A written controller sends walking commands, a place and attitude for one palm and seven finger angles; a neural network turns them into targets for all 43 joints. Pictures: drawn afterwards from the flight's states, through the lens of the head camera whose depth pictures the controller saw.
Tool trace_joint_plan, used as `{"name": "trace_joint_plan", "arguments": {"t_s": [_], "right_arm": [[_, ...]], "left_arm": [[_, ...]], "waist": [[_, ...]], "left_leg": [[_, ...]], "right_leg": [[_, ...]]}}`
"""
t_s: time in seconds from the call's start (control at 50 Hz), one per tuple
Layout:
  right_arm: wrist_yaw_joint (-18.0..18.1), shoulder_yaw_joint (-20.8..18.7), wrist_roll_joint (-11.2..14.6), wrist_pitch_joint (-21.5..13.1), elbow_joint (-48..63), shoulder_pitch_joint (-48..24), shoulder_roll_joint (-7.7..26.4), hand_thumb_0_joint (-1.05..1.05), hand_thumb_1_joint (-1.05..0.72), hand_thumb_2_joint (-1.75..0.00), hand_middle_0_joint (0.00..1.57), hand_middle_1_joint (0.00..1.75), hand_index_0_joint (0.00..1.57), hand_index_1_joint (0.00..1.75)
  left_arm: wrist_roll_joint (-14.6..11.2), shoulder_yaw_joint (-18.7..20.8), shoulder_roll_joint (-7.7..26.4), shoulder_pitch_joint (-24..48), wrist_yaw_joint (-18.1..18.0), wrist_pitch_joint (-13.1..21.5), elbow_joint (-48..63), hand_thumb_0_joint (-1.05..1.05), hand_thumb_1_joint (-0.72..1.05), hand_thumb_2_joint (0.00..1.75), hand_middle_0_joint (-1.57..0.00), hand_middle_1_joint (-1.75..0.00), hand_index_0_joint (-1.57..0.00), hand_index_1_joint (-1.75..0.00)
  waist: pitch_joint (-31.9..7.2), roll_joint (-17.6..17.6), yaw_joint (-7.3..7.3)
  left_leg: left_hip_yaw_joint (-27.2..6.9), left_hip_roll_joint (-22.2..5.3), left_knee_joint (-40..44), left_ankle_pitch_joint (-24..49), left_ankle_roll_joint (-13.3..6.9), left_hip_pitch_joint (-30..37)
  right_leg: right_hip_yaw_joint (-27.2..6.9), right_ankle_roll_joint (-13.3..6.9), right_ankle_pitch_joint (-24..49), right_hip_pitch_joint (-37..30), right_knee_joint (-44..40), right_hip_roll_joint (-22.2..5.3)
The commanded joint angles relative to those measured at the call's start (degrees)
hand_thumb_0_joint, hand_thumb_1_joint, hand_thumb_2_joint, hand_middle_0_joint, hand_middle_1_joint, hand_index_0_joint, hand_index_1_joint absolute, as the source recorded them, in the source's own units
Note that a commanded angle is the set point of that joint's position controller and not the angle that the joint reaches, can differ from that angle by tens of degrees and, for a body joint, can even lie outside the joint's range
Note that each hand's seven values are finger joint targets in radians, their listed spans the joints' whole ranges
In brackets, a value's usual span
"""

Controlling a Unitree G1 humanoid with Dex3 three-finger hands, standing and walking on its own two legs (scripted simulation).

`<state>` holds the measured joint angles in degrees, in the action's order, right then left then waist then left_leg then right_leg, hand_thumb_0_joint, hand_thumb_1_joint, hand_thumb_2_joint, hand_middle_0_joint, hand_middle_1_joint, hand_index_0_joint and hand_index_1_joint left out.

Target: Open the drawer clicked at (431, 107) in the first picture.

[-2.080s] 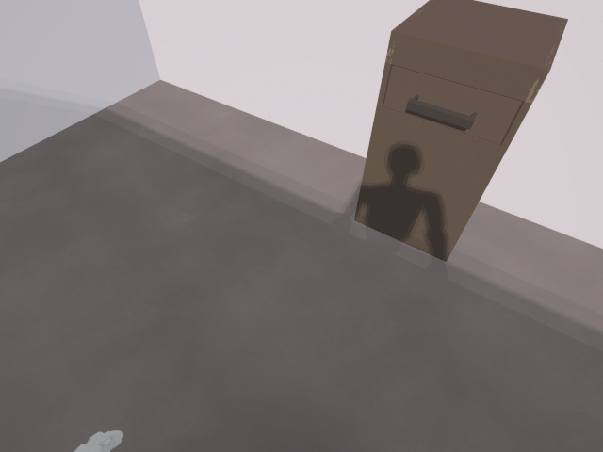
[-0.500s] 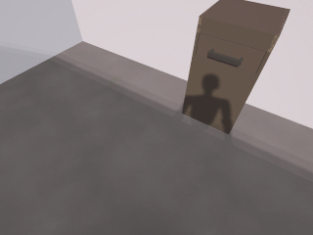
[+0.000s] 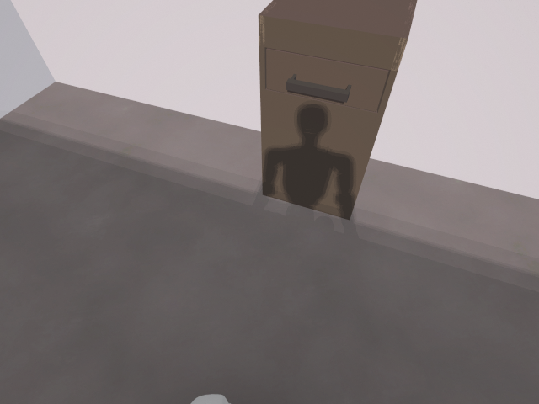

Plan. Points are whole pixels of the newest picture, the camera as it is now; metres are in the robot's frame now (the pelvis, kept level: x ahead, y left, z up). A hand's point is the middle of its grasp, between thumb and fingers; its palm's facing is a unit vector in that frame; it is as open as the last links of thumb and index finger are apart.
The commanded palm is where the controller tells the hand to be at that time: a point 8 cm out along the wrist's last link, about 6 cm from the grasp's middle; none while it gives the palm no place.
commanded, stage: walk to a spot facing it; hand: left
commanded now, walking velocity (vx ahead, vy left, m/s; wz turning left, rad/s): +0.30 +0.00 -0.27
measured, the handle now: (319, 86) +1.03 -0.07 -0.09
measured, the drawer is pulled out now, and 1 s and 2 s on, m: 0.00 0.00 0.00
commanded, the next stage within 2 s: turn to face it in 0.14 s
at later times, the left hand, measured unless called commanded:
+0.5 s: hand (148, 346) +0.23 +0.25 -0.17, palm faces -0.12 -0.98 -0.17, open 7.4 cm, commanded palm none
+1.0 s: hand (220, 263) +0.40 +0.14 -0.15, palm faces -0.25 -0.95 -0.20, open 7.3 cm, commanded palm none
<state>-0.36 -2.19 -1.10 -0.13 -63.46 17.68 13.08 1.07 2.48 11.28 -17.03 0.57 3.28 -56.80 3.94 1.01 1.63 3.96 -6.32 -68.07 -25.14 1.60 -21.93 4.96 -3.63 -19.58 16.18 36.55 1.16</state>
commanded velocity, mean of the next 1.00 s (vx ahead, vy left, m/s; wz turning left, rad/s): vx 0.19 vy -0.05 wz -0.20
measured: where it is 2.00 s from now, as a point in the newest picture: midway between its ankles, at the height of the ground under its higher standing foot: (305, 331)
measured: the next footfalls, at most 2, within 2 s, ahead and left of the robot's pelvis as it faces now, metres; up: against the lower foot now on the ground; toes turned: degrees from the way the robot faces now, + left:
left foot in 0.32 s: +0.27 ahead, +0.14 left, +0.00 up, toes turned +1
right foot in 0.88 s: +0.25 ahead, -0.10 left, +0.00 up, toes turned -24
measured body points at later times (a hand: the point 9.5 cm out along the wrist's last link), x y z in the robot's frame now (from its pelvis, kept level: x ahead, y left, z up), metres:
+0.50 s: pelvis +0.18 +0.07 +0.01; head +0.21 +0.10 +0.46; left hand +0.24 +0.31 -0.16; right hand +0.23 -0.17 -0.12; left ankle +0.23 +0.14 -0.72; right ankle +0.10 -0.05 -0.63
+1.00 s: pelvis +0.27 +0.00 +0.01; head +0.27 -0.01 +0.46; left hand +0.41 +0.19 -0.13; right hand +0.14 -0.20 -0.15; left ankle +0.26 +0.12 -0.66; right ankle +0.22 -0.08 -0.72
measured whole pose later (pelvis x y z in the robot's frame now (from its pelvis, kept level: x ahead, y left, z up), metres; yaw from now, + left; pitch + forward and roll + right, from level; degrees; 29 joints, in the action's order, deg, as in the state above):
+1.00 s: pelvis +0.27 +0.00 +0.01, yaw -17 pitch +0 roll -1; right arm -0.4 -2.8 -1.7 1.3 -65.0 22.2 9.7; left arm 0.9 3.3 8.6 -11.6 -1.0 2.6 -57.9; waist 0.0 1.8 -1.9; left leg 7.5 -7.3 -58.1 -26.8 1.2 -22.4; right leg 7.8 -2.2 -17.6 10.2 27.5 -0.4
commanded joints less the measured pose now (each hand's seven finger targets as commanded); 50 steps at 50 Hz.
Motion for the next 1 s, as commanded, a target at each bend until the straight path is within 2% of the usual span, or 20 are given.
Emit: {"name": "trace_joint_plan", "arguments": {"t_s": [0.0, 0.1, 0.22, 0.24, 0.28, 0.3, 0.32, 0.34, 0.4, 0.44, 0.48, 0.54, 0.7, 0.78, 0.82, 0.84, 0.86, 0.88, 0.92, 0.98], "right_arm": [[0.1, -1.1, -0.4, -2.3, 7.7, -5.4, 2.4, 0.00, -0.90, -0.90, 0.20, 0.30, 0.20, 0.30], [-0.9, -1.4, -0.1, -1.8, 9.6, -7.5, 1.0, 0.00, -0.90, -0.90, 0.20, 0.30, 0.20, 0.30], [-0.7, -1.1, 0.3, -3.1, 11.9, -12.1, 0.5, 0.00, -0.90, -0.90, 0.20, 0.30, 0.20, 0.30], [-0.4, -1.2, 0.3, -3.2, 11.3, -10.7, 0.9, 0.00, -0.90, -0.90, 0.20, 0.30, 0.20, 0.30], [1.0, -1.8, -0.1, -3.8, 7.6, 1.2, 4.1, 0.00, -0.90, -0.90, 0.20, 0.30, 0.20, 0.30], [1.6, -3.1, -0.7, -4.1, 6.4, 7.6, 10.5, 0.00, -0.90, -0.90, 0.20, 0.30, 0.20, 0.30], [1.8, -3.2, -0.4, -3.5, 5.9, 10.7, 13.4, 0.00, -0.90, -0.90, 0.20, 0.30, 0.20, 0.30], [1.7, -2.5, -0.1, -2.5, 7.0, 7.4, 11.3, 0.00, -0.90, -0.90, 0.20, 0.30, 0.20, 0.30], [2.1, -0.4, -0.3, -3.2, 8.6, -2.2, 3.9, 0.00, -0.90, -0.90, 0.20, 0.30, 0.20, 0.30], [2.4, -0.1, -0.3, -3.5, 7.9, -2.7, 2.7, 0.00, -0.90, -0.90, 0.20, 0.30, 0.20, 0.30], [2.5, -0.3, 0.0, -3.3, 7.7, -3.1, 2.7, 0.00, -0.90, -0.90, 0.20, 0.30, 0.20, 0.30], [2.6, -0.7, -0.2, -3.0, 7.4, -1.9, 2.8, 0.00, -0.90, -0.90, 0.20, 0.30, 0.20, 0.30], [2.0, -2.6, -1.0, -2.5, 4.0, 5.2, 6.4, 0.00, -0.90, -0.90, 0.20, 0.30, 0.20, 0.30], [1.8, -2.8, -1.1, -2.3, 3.2, 5.2, 7.3, 0.00, -0.90, -0.90, 0.20, 0.30, 0.20, 0.30], [1.7, -2.5, -0.8, -2.1, 2.9, 4.4, 6.5, 0.00, -0.90, -0.90, 0.20, 0.30, 0.20, 0.30], [1.2, -2.2, -0.3, -2.2, 3.2, 3.5, 4.8, 0.00, -0.90, -0.90, 0.20, 0.30, 0.20, 0.30], [0.8, -0.9, 0.2, -2.4, 5.5, 0.8, 0.4, 0.00, -0.90, -0.90, 0.20, 0.30, 0.20, 0.30], [0.8, -0.8, -0.2, -1.9, 7.7, -5.0, 1.9, 0.00, -0.90, -0.90, 0.20, 0.30, 0.20, 0.30], [0.3, -1.4, -0.4, -1.4, 6.7, -5.6, 1.1, 0.00, -0.90, -0.90, 0.20, 0.30, 0.20, 0.30], [0.0, -1.6, -0.8, -0.8, 5.0, -1.7, -0.8, 0.00, -0.90, -0.90, 0.20, 0.30, 0.20, 0.30]], "left_arm": [[0.6, 2.0, 8.9, -4.8, -1.4, 0.6, 0.2, 0.00, 0.90, 0.90, -0.20, -0.30, -0.20, -0.30], [0.3, 1.7, 8.4, -5.8, -1.2, 1.1, -1.2, 0.00, 0.90, 0.90, -0.20, -0.30, -0.20, -0.30], [0.6, 2.2, 8.3, -6.3, -1.8, 0.6, -1.5, 0.00, 0.90, 0.90, -0.20, -0.30, -0.20, -0.30], [0.5, 2.2, 8.4, -6.1, -1.8, 0.3, -1.4, 0.00, 0.90, 0.90, -0.20, -0.30, -0.20, -0.30], [-0.2, 2.4, 7.4, -5.4, -2.0, -0.1, -1.0, 0.00, 0.90, 0.90, -0.20, -0.30, -0.20, -0.30], [-0.8, 2.2, 4.4, -8.1, -1.7, -0.5, -0.7, 0.00, 0.90, 0.90, -0.20, -0.30, -0.20, -0.30], [-1.0, 1.6, 2.7, -9.7, -1.5, -0.4, -0.1, 0.00, 0.90, 0.90, -0.20, -0.30, -0.20, -0.30], [-0.3, 2.0, 4.2, -7.8, -1.9, -1.0, 0.5, 0.00, 0.90, 0.90, -0.20, -0.30, -0.20, -0.30], [0.4, 2.2, 3.2, -2.2, -0.7, -2.2, 0.5, 0.00, 0.90, 0.90, -0.20, -0.30, -0.20, -0.30], [0.4, 2.0, 1.2, -4.4, -0.4, -3.5, -0.3, 0.00, 0.90, 0.90, -0.20, -0.30, -0.20, -0.30], [0.2, 2.1, 1.0, -5.6, -0.5, -4.6, -0.6, 0.00, 0.90, 0.90, -0.20, -0.30, -0.20, -0.30], [0.4, 2.3, 0.6, -3.0, -0.6, -5.4, 0.4, 0.00, 0.90, 0.90, -0.20, -0.30, -0.20, -0.30], [1.0, 1.5, 1.8, 9.8, 0.9, -4.5, 4.1, 0.00, 0.90, 0.90, -0.20, -0.30, -0.20, -0.30], [0.8, 1.5, 1.6, 9.0, 1.2, -3.8, 3.5, 0.00, 0.90, 0.90, -0.20, -0.30, -0.20, -0.30], [0.8, 1.7, 2.4, 3.2, 1.0, -3.2, 1.2, 0.00, 0.90, 0.90, -0.20, -0.30, -0.20, -0.30], [0.9, 2.2, 5.3, -1.4, 0.5, -2.6, -0.5, 0.00, 0.90, 0.90, -0.20, -0.30, -0.20, -0.30], [1.0, 3.2, 10.5, -7.3, -0.4, -2.0, -2.5, 0.00, 0.90, 0.90, -0.20, -0.30, -0.20, -0.30], [0.0, 3.3, 11.9, -11.0, -1.1, -2.1, -3.8, 0.00, 0.90, 0.90, -0.20, -0.30, -0.20, -0.30], [0.1, 2.9, 8.4, -6.4, -2.0, -1.6, -3.5, 0.00, 0.90, 0.90, -0.20, -0.30, -0.20, -0.30], [0.3, 1.4, 4.5, -1.3, -2.0, -0.6, -2.8, 0.00, 0.90, 0.90, -0.20, -0.30, -0.20, -0.30]], "waist": [[0.4, -3.3, -1.36], [0.5, -6.7, -1.62], [0.2, -8.3, -0.08], [-0.7, -7.5, -0.56], [-7.3, -3.2, -5.47], [-14.3, 9.9, -6.66], [-18.1, 19.0, -6.23], [-14.1, 11.4, -5.65], [-1.7, 7.0, -2.07], [-3.6, 7.1, -0.56], [-5.5, 8.2, 0.01], [-5.2, 6.4, -0.54], [-1.4, 5.4, -5.57], [-1.3, 5.7, -4.46], [-3.7, 1.5, -1.38], [-6.1, -4.5, 0.99], [-6.5, -19.4, 3.31], [-4.4, -15.7, 5.43], [0.3, -10.4, 3.01], [2.5, -5.5, -1.81]], "left_leg": [[-2.0, -2.6, 1.7, 5.6, 0.7, -12.6], [0.3, -1.2, 13.0, 14.2, 1.5, -12.5], [1.2, 0.9, 28.7, 12.7, 0.1, -5.1], [2.0, 2.1, 31.8, 13.6, -0.2, -1.4], [1.3, 2.0, 41.4, 22.5, -1.2, 17.1], [-12.9, -11.3, 40.4, 36.9, -5.4, 30.8], [-25.1, -23.5, 44.8, 49.4, -11.7, 34.2], [-22.7, -23.6, 47.3, 41.6, -14.2, 25.9], [-11.4, -16.0, 51.2, 34.8, -10.2, 9.9], [-3.6, -12.3, 50.7, 39.9, -8.4, 8.1], [0.0, -11.2, 51.2, 37.9, -8.4, 9.1], [0.3, -11.9, 51.6, 36.8, -9.5, 10.1], [-4.8, -16.4, 55.4, 13.7, -10.3, 16.0], [-3.0, -15.9, 53.0, 11.6, -8.6, 14.1], [0.7, -12.8, 45.4, 10.5, -5.5, 9.8], [5.8, -9.7, 36.0, 10.0, -3.2, 1.7], [12.4, -1.8, 21.5, -3.9, -0.3, -12.4], [5.9, 0.4, 10.8, -11.5, -0.3, -18.6], [0.9, -2.6, 4.3, -4.1, -1.0, -19.7], [0.7, -3.0, 6.9, 3.2, 0.0, -13.4]], "right_leg": [[-21.6, -8.7, 13.6, -4.2, -22.8, -17.2], [-15.0, -6.9, 16.3, -5.2, -23.9, -12.6], [-15.0, -5.4, 26.8, -8.8, -18.6, -12.9], [-14.4, -4.7, 30.5, -9.0, -15.9, -12.0], [-11.3, -1.5, 32.6, -5.1, -1.1, -7.5], [-5.9, 1.8, 11.6, 5.8, 13.6, -0.8], [-3.5, 3.4, -18.1, 13.2, 30.2, 2.4], [-6.2, 2.8, -18.1, 12.9, 35.5, -0.8], [-5.7, 4.5, -6.7, 14.6, 36.3, -5.4], [-4.7, 5.3, -2.3, 10.7, 33.0, -5.1], [-3.7, 5.6, -0.2, 10.0, 30.7, -4.9], [-3.9, 6.3, 1.5, 10.6, 25.4, -5.5], [-0.7, 5.3, -3.1, 11.6, 6.8, -6.0], [1.3, 4.0, -2.2, 5.0, -1.9, -4.4], [2.5, 2.8, 5.2, -6.8, -12.7, -3.0], [-3.7, 0.2, 2.8, -17.6, -16.3, -8.0], [-20.7, -5.4, 2.0, -26.2, -21.1, -20.1], [-27.0, -9.9, 3.3, -24.0, -24.2, -24.2], [-21.1, -9.4, -1.6, -17.6, -25.1, -21.4], [-11.7, -6.6, 4.8, -8.1, -25.7, -17.2]]}}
